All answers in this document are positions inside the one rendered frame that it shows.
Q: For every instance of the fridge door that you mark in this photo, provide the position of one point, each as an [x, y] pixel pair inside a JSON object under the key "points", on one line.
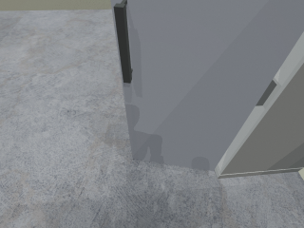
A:
{"points": [[199, 68]]}

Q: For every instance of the handle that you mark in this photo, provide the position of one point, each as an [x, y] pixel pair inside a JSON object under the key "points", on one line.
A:
{"points": [[123, 40]]}

